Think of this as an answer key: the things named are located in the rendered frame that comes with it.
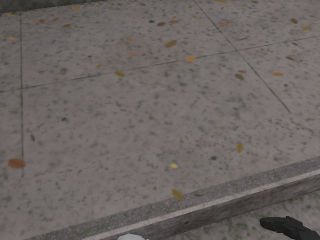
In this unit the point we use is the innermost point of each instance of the right robot hand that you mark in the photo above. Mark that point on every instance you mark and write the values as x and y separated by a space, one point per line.
290 227

